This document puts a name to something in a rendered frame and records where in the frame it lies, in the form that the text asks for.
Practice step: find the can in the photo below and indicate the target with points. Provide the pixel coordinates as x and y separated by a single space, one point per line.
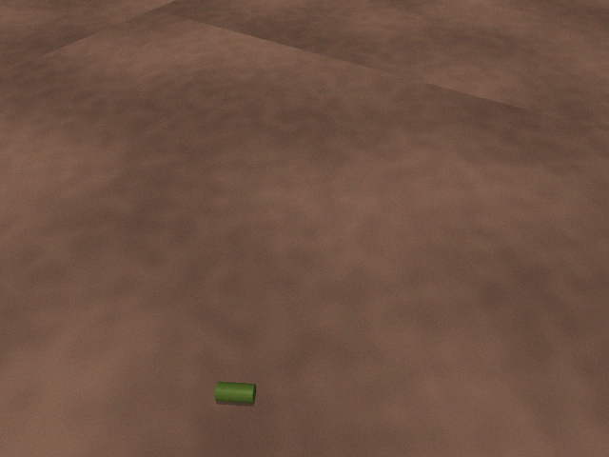
235 392

